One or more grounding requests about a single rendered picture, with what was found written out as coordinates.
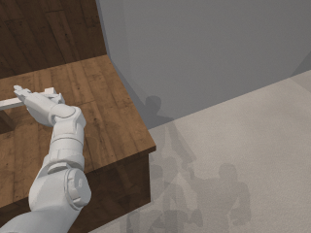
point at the robot left upper arm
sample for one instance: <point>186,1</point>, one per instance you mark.
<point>55,201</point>

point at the counter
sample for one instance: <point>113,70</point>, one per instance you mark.
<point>60,44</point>

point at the robot left forearm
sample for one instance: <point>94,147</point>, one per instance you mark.
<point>67,142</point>

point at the left robot hand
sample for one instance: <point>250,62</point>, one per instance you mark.
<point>38,105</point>

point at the tap lever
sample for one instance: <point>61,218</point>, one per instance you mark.
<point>15,102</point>

